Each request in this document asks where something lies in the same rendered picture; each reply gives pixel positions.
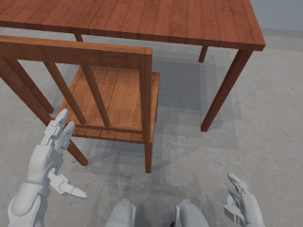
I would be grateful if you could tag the robot right hand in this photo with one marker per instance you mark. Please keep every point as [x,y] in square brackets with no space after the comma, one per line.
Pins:
[247,210]

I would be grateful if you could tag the robot thigh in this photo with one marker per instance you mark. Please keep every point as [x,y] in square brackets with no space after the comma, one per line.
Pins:
[123,215]
[188,215]

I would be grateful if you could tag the robot left forearm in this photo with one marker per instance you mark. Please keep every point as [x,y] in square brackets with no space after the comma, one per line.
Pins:
[28,207]

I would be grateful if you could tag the robot left hand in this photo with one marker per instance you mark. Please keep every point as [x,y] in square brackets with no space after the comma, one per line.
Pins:
[49,153]

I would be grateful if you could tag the table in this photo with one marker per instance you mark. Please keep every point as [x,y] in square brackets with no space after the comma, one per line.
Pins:
[215,23]

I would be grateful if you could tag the robot right thigh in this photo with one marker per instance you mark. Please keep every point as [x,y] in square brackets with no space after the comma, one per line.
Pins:
[188,215]

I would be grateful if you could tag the chair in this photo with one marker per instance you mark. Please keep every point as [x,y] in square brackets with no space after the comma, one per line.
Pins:
[113,96]

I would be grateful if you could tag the robot left thigh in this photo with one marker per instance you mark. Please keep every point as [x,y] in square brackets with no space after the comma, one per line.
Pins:
[123,215]

